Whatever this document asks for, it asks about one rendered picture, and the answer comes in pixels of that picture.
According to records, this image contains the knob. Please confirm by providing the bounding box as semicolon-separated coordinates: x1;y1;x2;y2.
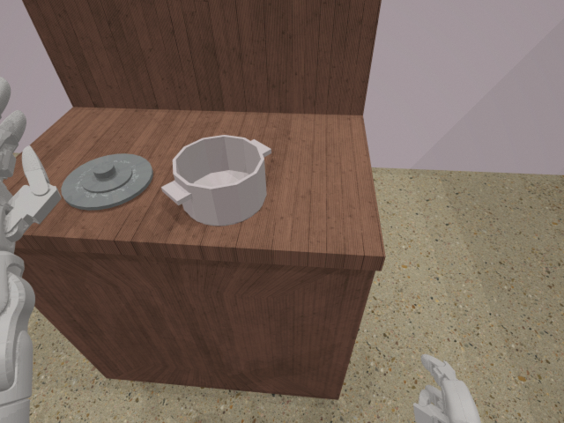
93;161;115;179

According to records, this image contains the left robot hand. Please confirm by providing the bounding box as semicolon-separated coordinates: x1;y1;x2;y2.
0;77;61;254

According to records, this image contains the pot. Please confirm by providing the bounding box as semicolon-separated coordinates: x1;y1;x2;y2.
161;135;271;226

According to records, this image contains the left robot forearm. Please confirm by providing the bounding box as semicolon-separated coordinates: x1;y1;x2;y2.
0;251;35;423

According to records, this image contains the lid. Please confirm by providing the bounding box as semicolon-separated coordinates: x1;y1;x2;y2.
61;153;153;211

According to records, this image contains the right robot hand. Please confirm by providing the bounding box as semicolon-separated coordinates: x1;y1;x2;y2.
413;354;481;423

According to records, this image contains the table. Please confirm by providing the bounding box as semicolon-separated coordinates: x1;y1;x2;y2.
3;0;386;400

